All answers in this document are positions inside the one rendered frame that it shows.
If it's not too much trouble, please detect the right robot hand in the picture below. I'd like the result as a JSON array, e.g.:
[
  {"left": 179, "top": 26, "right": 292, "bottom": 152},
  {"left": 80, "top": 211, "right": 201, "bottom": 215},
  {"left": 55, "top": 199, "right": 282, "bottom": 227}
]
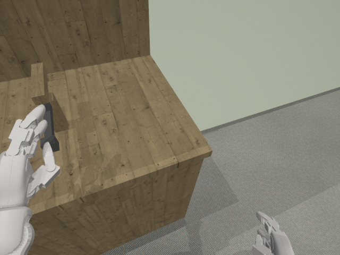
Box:
[{"left": 252, "top": 211, "right": 295, "bottom": 255}]

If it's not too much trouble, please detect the counter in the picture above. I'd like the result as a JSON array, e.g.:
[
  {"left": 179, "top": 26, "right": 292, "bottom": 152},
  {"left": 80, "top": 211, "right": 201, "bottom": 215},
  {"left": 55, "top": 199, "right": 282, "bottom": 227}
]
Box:
[{"left": 0, "top": 0, "right": 213, "bottom": 255}]

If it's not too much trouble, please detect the left robot hand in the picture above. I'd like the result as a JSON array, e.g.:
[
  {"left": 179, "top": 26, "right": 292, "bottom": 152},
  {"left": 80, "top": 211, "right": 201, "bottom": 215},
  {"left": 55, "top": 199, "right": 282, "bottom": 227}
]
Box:
[{"left": 0, "top": 104, "right": 60, "bottom": 209}]

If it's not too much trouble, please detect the tap lever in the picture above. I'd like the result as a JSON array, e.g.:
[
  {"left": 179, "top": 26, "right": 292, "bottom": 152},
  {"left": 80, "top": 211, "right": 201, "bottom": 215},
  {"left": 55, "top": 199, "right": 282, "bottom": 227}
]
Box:
[{"left": 40, "top": 102, "right": 60, "bottom": 152}]

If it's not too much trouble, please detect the left robot forearm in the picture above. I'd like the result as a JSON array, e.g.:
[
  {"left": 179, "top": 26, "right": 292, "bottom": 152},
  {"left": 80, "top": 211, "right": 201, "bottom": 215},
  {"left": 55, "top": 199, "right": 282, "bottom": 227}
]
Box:
[{"left": 0, "top": 207, "right": 35, "bottom": 255}]

